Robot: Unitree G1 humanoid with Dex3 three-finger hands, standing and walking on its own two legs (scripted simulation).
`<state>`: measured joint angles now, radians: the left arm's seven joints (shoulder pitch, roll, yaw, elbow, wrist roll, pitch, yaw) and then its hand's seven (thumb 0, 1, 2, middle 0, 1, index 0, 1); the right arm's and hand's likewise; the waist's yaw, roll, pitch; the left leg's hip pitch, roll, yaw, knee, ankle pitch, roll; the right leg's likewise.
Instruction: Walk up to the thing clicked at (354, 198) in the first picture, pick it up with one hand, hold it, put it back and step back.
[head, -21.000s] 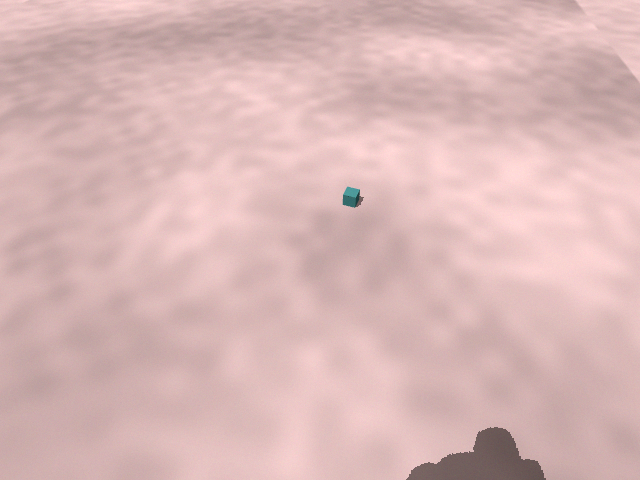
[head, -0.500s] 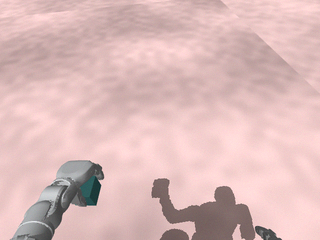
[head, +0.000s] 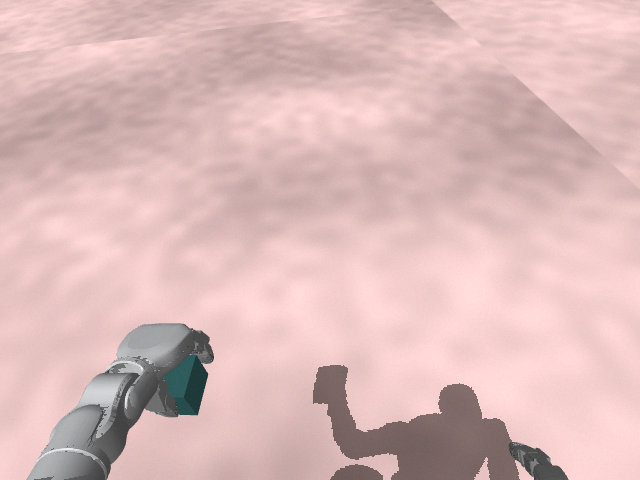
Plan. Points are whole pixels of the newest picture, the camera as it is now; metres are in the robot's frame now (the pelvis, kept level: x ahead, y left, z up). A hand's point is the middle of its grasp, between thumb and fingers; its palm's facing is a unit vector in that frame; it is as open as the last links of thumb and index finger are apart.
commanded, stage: hold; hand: left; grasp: from above
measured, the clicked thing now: (176, 384) +0.30 +0.23 -0.07
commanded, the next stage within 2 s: crouch in 0.76 s
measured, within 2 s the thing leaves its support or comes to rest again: neither
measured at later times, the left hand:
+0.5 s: hand (168, 378) +0.29 +0.22 -0.02, palm faces -0.46 -0.02 -0.89, open 8.9 cm
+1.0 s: hand (165, 377) +0.29 +0.23 -0.03, palm faces -0.48 -0.02 -0.88, open 9.0 cm
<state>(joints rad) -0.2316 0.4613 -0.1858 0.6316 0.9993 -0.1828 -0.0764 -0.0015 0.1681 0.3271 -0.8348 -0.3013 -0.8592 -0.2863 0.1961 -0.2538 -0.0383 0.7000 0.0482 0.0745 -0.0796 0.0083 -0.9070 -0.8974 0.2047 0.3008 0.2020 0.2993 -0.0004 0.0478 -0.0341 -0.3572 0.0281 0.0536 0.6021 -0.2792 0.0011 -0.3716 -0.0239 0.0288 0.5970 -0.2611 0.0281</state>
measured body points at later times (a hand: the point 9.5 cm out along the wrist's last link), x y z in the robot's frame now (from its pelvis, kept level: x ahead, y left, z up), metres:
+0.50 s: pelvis +0.00 +0.00 +0.01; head +0.00 -0.03 +0.45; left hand +0.30 +0.22 +0.03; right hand +0.15 -0.26 -0.11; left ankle +0.02 +0.12 -0.73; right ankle +0.03 -0.14 -0.73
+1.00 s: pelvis +0.01 +0.00 +0.01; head +0.02 -0.02 +0.46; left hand +0.31 +0.23 +0.02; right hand +0.15 -0.26 -0.11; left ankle +0.02 +0.12 -0.73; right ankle +0.03 -0.14 -0.73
